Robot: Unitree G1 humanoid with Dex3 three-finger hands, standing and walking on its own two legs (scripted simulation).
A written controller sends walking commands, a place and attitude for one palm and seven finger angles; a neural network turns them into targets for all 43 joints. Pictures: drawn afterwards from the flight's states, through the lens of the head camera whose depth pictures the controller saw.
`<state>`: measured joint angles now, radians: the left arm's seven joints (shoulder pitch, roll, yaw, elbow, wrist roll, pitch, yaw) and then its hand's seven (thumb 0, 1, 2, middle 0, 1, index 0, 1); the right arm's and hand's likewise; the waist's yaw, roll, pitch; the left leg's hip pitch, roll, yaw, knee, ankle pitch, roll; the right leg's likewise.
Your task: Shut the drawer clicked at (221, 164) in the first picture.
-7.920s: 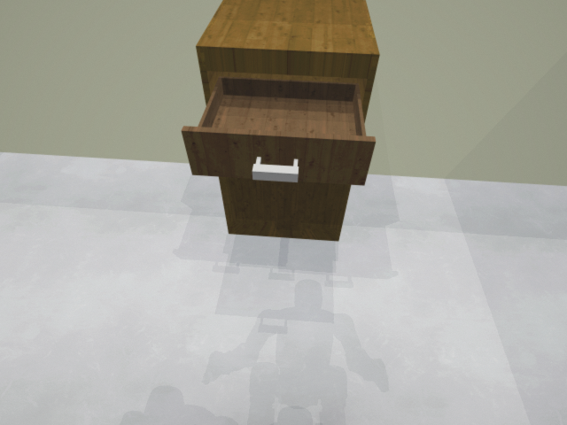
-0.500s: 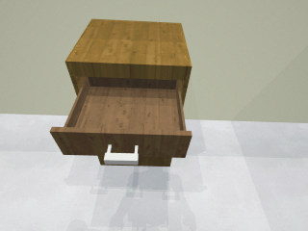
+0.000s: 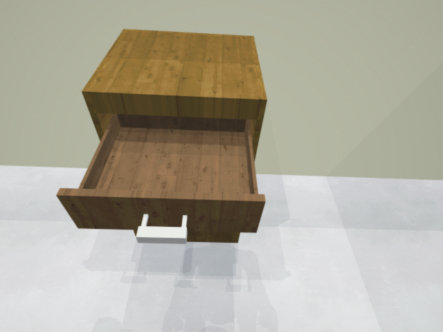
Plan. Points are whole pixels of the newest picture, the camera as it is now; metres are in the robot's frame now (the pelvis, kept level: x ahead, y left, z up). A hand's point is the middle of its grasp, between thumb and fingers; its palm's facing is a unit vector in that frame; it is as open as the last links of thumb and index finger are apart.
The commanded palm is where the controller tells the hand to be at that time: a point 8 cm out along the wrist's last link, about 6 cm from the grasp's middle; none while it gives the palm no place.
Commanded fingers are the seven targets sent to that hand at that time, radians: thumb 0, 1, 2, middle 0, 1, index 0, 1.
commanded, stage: look again from close up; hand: left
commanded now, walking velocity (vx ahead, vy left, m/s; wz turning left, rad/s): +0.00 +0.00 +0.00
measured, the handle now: (163, 226) +0.36 +0.15 -0.08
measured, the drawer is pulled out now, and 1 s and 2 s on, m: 0.29 0.29 0.29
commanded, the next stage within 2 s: shuffle to correct the standing spot in 0.12 s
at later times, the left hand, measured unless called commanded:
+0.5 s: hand out of the picture -0.01 +0.14 -0.18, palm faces +0.05 -0.99 -0.17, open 7.4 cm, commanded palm none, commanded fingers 0.00 0.90 0.90 -0.20 -0.30 -0.20 -0.30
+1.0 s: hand out of the picture +0.04 +0.13 -0.18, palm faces +0.06 -0.98 -0.20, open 7.3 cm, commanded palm none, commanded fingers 0.00 0.90 0.90 -0.20 -0.30 -0.20 -0.30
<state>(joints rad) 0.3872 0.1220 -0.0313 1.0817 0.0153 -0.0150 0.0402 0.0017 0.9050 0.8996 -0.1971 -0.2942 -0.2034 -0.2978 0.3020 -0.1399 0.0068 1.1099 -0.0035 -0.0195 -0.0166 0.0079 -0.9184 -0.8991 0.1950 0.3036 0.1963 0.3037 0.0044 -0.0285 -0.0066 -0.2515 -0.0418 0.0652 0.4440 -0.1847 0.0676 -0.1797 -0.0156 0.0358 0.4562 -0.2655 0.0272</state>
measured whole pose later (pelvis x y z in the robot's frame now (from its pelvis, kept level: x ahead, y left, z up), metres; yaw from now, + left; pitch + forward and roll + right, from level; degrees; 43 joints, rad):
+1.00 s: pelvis +0.04 -0.04 +0.00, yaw +1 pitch -1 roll +1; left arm 0.31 0.17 -0.01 1.04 0.01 -0.01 0.05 0.02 0.92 0.90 -0.20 -0.29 -0.21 -0.30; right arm 0.19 -0.17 0.00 1.06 0.00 0.00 -0.04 0.01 -0.92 -0.90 0.19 0.30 0.20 0.30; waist 0.01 -0.03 0.03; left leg -0.21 0.00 0.03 0.47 -0.25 0.00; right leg -0.13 0.03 0.00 0.47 -0.33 -0.04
